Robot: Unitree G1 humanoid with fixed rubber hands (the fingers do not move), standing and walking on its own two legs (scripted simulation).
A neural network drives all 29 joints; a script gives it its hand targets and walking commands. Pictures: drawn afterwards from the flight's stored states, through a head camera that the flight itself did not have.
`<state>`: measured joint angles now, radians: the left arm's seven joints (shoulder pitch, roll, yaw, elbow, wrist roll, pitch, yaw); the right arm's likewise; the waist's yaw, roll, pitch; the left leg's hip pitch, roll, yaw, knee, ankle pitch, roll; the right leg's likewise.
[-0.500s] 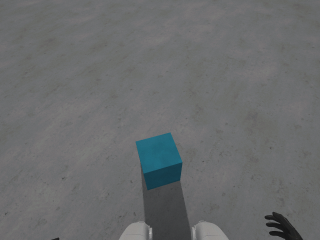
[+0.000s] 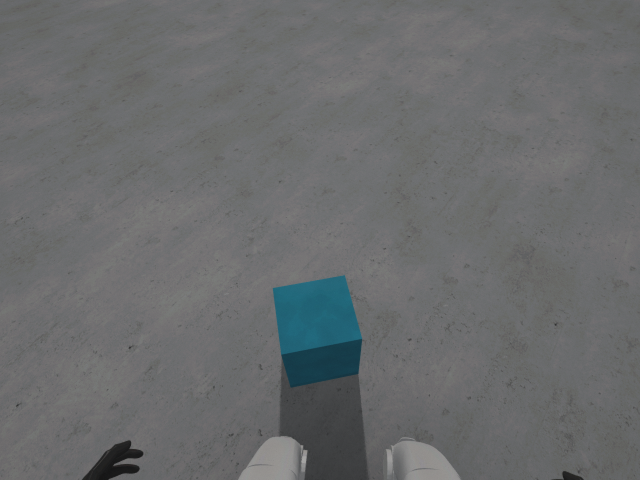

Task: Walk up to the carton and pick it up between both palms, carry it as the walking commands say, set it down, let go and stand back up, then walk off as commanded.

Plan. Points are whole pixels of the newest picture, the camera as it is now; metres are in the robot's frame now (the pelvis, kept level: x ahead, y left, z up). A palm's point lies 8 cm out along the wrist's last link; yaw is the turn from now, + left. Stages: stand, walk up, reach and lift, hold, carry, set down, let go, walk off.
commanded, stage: walk up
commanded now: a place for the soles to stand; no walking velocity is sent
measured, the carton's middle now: (317, 332) +0.57 +0.07 -0.59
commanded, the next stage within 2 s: none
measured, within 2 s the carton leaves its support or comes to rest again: neither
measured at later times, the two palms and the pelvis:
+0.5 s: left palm out of the picture +0.10 +0.30 -0.08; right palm (585, 415) +0.21 -0.31 -0.07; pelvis +0.07 -0.03 +0.01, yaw +9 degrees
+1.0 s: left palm out of the picture +0.11 +0.31 -0.08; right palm (551, 363) +0.28 -0.29 -0.07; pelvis +0.10 -0.02 +0.01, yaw +12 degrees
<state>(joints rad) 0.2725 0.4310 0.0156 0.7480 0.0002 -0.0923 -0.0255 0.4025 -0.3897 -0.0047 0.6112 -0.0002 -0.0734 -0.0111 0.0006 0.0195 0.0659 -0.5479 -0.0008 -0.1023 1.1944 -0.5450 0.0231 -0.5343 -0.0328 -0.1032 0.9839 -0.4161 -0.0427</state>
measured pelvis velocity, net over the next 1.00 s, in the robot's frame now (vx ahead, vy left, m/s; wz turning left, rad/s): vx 0.10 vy -0.02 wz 0.22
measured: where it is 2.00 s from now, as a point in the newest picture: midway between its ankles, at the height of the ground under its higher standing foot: outside the picture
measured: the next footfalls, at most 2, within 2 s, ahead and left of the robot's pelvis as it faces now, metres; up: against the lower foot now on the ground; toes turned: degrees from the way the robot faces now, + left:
left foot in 0.26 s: +0.17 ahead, +0.12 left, +0.00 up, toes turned +9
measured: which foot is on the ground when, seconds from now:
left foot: up 0.00-0.24, down 0.26-1.00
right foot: down 0.00-1.00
